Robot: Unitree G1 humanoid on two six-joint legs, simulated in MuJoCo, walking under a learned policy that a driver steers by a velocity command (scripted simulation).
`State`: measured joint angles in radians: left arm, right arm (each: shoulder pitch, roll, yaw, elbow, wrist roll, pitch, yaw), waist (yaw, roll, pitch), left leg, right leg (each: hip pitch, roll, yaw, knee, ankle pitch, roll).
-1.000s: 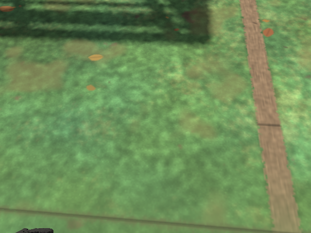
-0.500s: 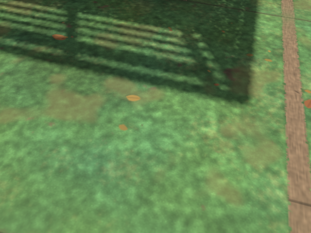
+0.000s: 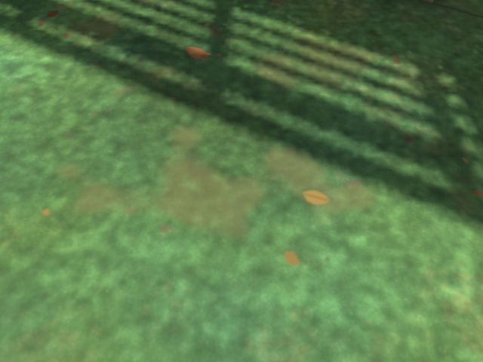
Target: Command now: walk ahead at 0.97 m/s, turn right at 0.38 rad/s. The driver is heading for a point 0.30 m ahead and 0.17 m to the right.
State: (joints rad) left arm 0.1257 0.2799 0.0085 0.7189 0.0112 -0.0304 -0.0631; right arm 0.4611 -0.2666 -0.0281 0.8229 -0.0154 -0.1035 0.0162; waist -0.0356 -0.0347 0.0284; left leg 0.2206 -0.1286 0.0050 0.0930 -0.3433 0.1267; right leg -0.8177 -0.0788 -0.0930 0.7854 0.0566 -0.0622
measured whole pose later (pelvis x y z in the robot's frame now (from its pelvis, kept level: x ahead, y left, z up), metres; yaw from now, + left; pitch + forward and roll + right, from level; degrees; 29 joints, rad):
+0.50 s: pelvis +0.42 -0.02 +0.01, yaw -15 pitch +1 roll +0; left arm 0.40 0.22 0.02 0.88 -0.01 -0.05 0.05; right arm -0.02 -0.23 0.01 0.62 -0.01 -0.11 0.02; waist 0.09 0.04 0.06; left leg -0.57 -0.03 -0.04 0.48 0.19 -0.01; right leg -0.03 0.17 0.10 0.42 -0.38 -0.13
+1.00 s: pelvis +0.56 -0.05 +0.01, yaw -15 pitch +0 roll +1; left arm 0.23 0.22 0.03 0.87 0.02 0.00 0.04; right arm 0.20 -0.22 -0.02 0.83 -0.01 -0.02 -0.01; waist -0.01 0.01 0.00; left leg -0.34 -0.07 -0.02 0.51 -0.18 0.04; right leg -0.28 -0.02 0.07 0.57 -0.29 0.04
